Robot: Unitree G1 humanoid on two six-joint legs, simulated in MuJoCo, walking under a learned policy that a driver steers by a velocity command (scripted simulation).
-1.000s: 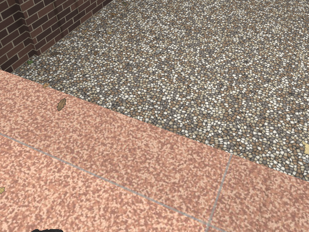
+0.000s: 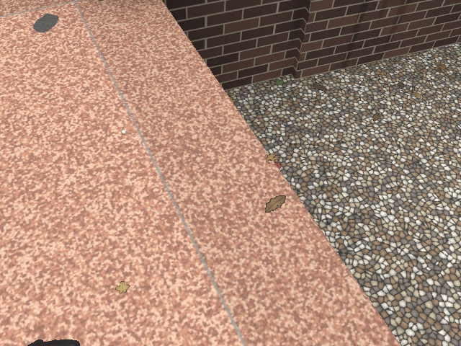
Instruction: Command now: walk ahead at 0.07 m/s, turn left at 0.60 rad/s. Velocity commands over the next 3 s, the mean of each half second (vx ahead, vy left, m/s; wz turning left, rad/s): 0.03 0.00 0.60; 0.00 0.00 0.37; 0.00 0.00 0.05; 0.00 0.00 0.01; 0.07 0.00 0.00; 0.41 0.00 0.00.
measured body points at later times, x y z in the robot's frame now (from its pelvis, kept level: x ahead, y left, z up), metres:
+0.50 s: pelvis +0.04 -0.05 +0.00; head +0.08 -0.04 +0.45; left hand +0.11 +0.26 -0.09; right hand +0.27 -0.28 -0.10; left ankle -0.01 +0.09 -0.68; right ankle +0.09 -0.16 -0.74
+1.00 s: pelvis +0.02 +0.00 +0.00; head +0.03 +0.03 +0.45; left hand +0.01 +0.31 -0.11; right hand +0.29 -0.14 -0.08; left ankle -0.02 +0.08 -0.74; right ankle +0.09 -0.14 -0.72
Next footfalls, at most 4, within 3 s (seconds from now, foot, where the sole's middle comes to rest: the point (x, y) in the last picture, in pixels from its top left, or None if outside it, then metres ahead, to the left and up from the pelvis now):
0.20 right None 0.12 -0.15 -0.77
0.64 left None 0.02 0.10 -0.77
1.04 right None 0.12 -0.11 -0.77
3.00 right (194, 334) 0.47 0.08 -0.77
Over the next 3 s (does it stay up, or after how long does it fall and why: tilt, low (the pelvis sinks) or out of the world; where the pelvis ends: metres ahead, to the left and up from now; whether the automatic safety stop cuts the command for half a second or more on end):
stays up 0.25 0.08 -0.02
